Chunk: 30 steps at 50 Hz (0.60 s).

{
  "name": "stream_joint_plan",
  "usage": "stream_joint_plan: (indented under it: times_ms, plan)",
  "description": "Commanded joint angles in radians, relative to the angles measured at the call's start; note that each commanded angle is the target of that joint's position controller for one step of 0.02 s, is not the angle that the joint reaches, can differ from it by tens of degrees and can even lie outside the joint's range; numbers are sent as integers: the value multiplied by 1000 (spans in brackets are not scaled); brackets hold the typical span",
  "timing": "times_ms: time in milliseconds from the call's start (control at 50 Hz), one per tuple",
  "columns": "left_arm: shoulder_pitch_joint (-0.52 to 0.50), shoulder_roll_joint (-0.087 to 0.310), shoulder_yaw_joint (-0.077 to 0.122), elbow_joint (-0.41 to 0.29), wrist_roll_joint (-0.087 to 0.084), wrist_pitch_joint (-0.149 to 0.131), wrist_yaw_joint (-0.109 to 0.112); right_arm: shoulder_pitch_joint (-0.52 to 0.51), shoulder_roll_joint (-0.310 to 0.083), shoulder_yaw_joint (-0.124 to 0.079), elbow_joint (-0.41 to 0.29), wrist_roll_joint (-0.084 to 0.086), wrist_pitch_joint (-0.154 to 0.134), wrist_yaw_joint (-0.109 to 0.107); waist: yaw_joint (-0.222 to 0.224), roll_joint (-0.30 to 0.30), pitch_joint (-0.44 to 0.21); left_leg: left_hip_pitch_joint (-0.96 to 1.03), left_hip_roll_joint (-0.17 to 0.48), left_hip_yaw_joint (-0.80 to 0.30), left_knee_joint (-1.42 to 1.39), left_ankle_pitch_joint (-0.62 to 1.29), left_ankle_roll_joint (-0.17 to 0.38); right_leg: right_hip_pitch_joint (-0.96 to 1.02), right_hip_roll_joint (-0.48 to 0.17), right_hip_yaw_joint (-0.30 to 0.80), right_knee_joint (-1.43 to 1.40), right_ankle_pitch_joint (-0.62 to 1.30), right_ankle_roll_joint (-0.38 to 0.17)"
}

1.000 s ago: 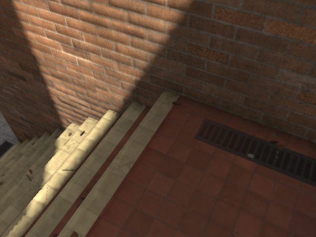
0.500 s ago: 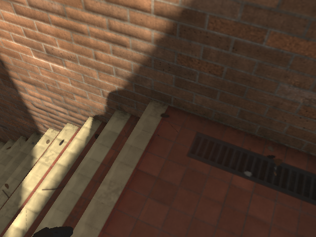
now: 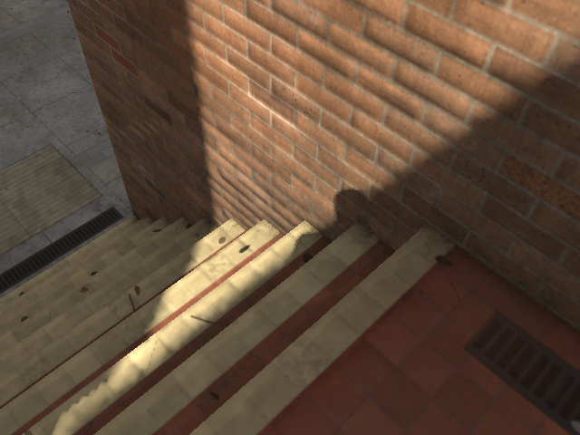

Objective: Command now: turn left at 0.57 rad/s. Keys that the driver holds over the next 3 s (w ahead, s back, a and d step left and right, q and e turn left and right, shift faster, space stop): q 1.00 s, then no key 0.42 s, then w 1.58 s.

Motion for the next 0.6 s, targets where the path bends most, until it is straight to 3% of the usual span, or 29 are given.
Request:
stream_joint_plan:
  times_ms: [20,40,60,80,100,140,180,340,420,460,480,500,520,540,560,600]
  plan:
    - [99,40,12,-74,11,25,-6,74,-241,-43,-62,-12,-35,-19,37,329,-91,266,325,-457,-214,595,93,-262,30,-16,382,-429,20]
    - [-21,69,7,-112,3,44,16,149,-303,-68,-64,-1,-35,-19,-76,294,-133,193,373,-508,-246,658,232,-305,90,123,474,-422,8]
    - [-50,89,8,-116,-13,51,22,137,-255,-57,-48,-5,-33,-22,-51,201,-81,158,313,-450,-265,514,229,-311,69,172,522,-333,-5]
    - [-44,100,13,-105,-26,45,20,68,-202,-39,-56,0,-27,-27,-18,187,-42,122,239,-380,-282,387,193,-300,60,192,507,-235,-20]
    - [-16,117,17,-84,-27,36,17,15,-167,-28,-69,1,-21,-28,7,188,-41,122,183,-337,-285,343,169,-278,61,194,499,-172,-21]
    - [28,134,23,-59,-10,35,7,10,-143,-21,-88,12,-22,-31,13,171,-85,145,152,-306,-278,384,176,-243,82,184,529,-117,-19]
    - [14,112,16,-67,-12,38,4,49,-148,-25,-85,16,-28,-31,1,122,-98,183,156,-328,-275,379,188,-253,91,190,504,-107,-12]
    - [-35,97,-3,-113,-18,34,16,96,-180,-36,-95,0,-17,-28,-40,141,-72,157,143,-460,-252,240,223,-185,136,208,261,-155,-16]
    - [16,102,-10,-132,-31,21,26,54,-190,-38,-111,-3,-17,-18,-15,149,-93,101,125,-539,-224,342,194,-43,172,208,121,-164,-45]
    - [87,96,-14,-124,-33,10,35,21,-185,-38,-110,11,-14,-18,33,135,-87,30,81,-556,-202,267,133,100,175,208,-86,-57,-64]
    - [114,125,-9,-123,-23,2,43,17,-162,-32,-116,20,-15,-22,44,85,-85,-47,30,-526,-152,130,77,196,106,266,-213,-8,-79]
    - [102,202,0,-143,-8,-1,50,86,-83,-15,-119,21,-18,-25,1,-127,-108,-140,-90,-366,52,-137,20,274,-136,511,-324,-93,-126]
    - [14,273,13,-177,-7,4,42,103,-123,-28,-120,12,-16,-40,-15,-213,-40,-251,-222,-183,226,-284,1,146,-273,680,-361,-24,-210]
    - [18,218,3,-179,-5,7,37,87,-183,-44,-109,-9,-12,-42,-15,-135,-29,-203,-142,-186,384,-269,-4,77,-268,614,-326,78,-256]
    - [-27,150,-17,-191,-12,7,31,103,-177,-48,-88,-5,-9,-34,-41,-100,-15,-185,-131,-184,461,-215,-5,52,-205,511,-305,145,-248]
    - [-68,119,-25,-212,-15,7,34,152,-156,-44,-52,0,5,-16,-58,-130,-27,-200,-124,-149,584,-135,-27,94,-111,347,-271,271,-219]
